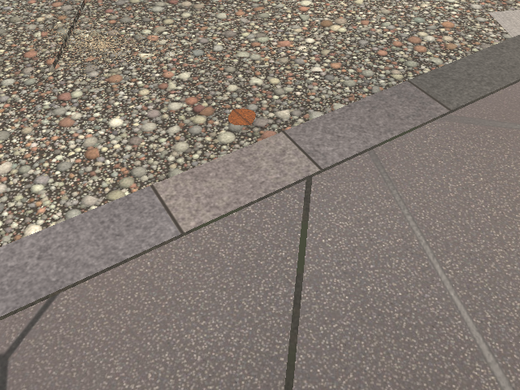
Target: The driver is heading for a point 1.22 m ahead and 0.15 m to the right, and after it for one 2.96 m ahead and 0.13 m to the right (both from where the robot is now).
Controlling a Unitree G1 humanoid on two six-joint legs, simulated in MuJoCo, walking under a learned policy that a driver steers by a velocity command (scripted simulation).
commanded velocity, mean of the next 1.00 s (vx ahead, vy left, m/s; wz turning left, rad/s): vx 0.39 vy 0.00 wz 0.00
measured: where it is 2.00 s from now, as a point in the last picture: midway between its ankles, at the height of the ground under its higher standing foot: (255, 370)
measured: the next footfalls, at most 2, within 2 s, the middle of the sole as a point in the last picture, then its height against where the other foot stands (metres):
right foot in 0.24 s outside the picture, level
left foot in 0.64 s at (228, 351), level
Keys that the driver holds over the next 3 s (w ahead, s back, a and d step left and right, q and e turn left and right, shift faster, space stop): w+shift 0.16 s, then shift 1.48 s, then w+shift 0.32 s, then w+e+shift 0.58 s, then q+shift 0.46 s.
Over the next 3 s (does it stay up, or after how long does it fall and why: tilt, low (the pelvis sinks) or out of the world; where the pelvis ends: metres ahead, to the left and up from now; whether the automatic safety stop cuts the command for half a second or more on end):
stays up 1.34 -0.08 -0.01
